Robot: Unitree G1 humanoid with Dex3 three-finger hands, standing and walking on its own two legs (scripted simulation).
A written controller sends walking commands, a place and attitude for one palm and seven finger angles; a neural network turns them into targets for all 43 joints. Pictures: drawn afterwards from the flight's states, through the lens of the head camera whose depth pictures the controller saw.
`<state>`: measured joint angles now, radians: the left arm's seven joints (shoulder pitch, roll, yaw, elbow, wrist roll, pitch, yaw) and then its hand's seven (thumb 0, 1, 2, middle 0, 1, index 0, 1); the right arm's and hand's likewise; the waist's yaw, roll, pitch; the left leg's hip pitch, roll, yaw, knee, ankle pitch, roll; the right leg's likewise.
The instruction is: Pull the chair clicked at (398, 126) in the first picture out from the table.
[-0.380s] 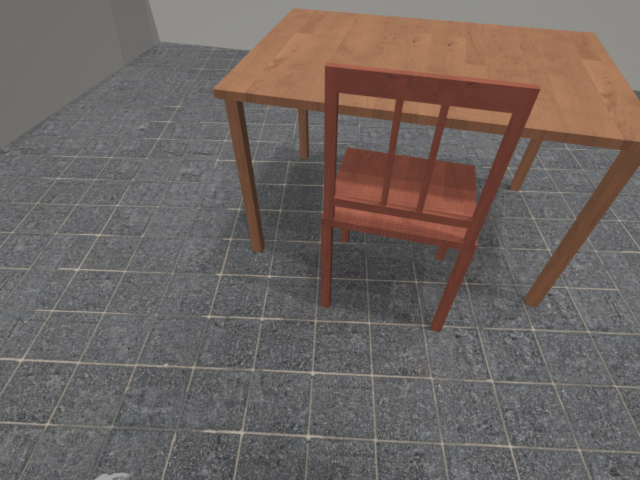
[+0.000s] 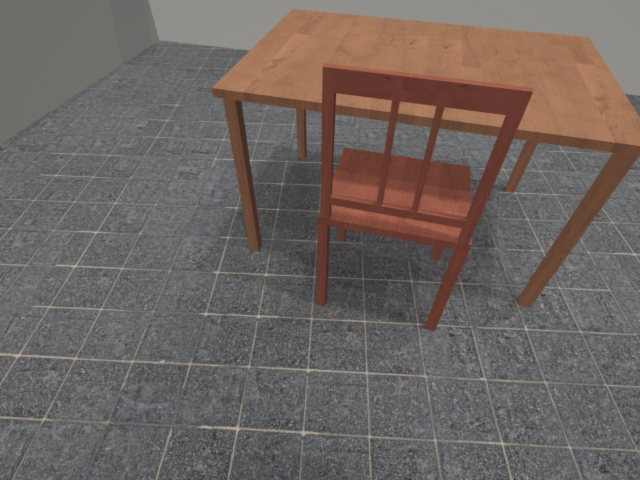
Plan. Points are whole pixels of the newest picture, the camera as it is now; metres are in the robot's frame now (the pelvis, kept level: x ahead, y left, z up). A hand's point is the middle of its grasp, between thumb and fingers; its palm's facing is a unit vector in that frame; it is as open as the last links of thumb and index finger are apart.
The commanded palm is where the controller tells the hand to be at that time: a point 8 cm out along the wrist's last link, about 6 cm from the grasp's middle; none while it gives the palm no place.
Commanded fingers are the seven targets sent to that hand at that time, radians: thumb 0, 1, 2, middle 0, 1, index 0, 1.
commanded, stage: stand and wait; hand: left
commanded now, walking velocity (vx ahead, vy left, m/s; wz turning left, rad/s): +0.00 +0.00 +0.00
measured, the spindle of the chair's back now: (386, 157) +0.86 -0.12 -0.07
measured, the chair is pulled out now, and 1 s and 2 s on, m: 0.00 0.00 0.00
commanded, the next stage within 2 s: look at it before walking up in 0.44 s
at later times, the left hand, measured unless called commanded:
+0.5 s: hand out of the picture +0.06 +0.24 -0.15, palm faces -0.02 -0.94 -0.34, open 7.4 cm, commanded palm none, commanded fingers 0.00 0.90 0.90 -0.20 -0.30 -0.20 -0.30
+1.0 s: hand out of the picture +0.07 +0.25 -0.15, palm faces -0.03 -0.94 -0.33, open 7.4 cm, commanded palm none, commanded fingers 0.00 0.90 0.90 -0.20 -0.30 -0.20 -0.30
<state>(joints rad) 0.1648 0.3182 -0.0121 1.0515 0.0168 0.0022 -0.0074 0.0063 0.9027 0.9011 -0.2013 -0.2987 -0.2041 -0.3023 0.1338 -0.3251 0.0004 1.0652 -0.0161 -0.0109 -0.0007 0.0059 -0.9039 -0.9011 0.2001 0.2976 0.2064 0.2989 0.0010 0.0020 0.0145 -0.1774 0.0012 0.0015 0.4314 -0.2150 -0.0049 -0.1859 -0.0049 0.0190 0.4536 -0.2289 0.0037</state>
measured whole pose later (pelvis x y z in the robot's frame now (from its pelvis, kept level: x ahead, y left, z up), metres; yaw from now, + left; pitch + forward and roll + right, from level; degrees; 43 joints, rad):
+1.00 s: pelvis +0.01 +0.00 +0.00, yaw +0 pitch -2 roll +0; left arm 0.15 0.33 0.00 1.10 0.02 -0.01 0.00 0.01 0.90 0.90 -0.20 -0.30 -0.20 -0.30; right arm 0.13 -0.33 0.00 1.12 -0.01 -0.02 0.00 0.01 -0.90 -0.90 0.20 0.30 0.21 0.30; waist 0.00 0.00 0.02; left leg -0.15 0.01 0.01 0.38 -0.19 -0.01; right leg -0.16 0.00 0.02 0.39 -0.20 0.00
